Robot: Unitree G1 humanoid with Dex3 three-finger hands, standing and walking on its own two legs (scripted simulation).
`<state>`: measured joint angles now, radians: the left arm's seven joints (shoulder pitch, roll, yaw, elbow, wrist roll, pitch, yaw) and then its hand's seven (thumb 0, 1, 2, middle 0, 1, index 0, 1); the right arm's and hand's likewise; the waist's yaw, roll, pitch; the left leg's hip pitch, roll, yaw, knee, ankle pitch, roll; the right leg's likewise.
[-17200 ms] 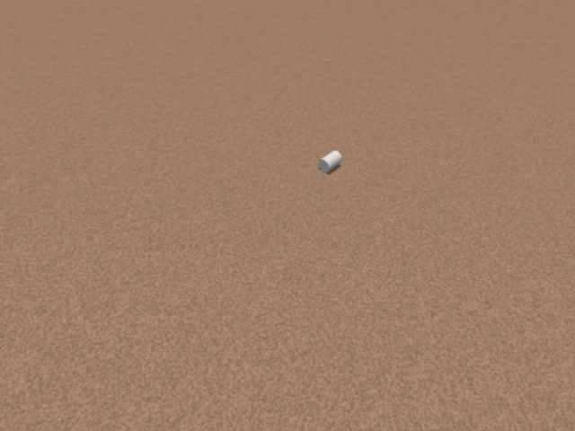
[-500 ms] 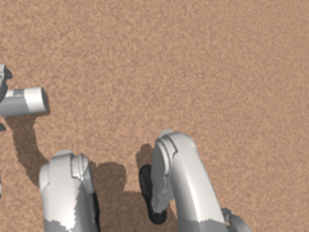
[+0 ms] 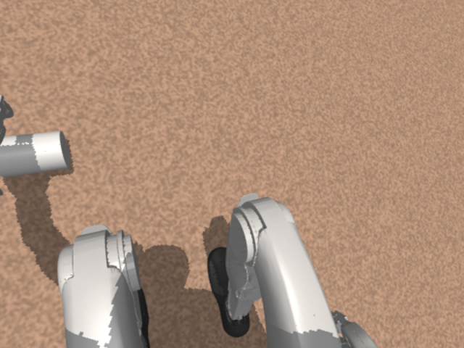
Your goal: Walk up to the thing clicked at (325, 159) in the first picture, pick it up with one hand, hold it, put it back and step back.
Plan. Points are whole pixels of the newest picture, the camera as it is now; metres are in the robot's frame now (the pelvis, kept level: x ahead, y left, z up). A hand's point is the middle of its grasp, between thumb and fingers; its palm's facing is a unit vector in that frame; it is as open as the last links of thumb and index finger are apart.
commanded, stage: rise first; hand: left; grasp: from above
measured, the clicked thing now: (33, 153) +0.49 +0.29 -0.29
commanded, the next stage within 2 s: approach in 0.48 s
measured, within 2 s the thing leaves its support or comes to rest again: neither
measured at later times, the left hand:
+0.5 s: hand out of the picture +0.44 +0.32 -0.17, palm faces -0.47 -0.06 -0.88, open 13.9 cm
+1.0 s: hand (30, 132) +0.49 +0.25 -0.16, palm faces -0.45 -0.05 -0.89, open 13.7 cm
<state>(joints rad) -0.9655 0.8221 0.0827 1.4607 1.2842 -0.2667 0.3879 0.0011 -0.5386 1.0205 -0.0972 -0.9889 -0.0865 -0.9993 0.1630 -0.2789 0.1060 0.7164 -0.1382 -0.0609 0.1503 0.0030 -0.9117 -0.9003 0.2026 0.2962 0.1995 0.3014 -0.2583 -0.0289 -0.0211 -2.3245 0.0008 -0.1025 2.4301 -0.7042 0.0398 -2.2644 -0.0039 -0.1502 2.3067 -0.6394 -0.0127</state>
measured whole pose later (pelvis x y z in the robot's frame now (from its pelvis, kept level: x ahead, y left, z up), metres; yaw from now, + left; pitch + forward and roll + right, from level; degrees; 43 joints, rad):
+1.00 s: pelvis +0.00 +0.00 +0.01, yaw +0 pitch +35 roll -9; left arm -1.11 0.74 0.01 1.57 1.29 -0.19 0.41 0.00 -0.47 0.98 -0.16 -0.97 -0.15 -0.98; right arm 0.18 -0.29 0.13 0.70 -0.14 -0.08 0.14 0.00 -0.91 -0.90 0.20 0.30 0.20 0.30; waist -0.33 -0.01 -0.04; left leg -2.31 0.00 -0.10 2.39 -0.69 0.04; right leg -2.26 0.00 -0.15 2.28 -0.63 -0.02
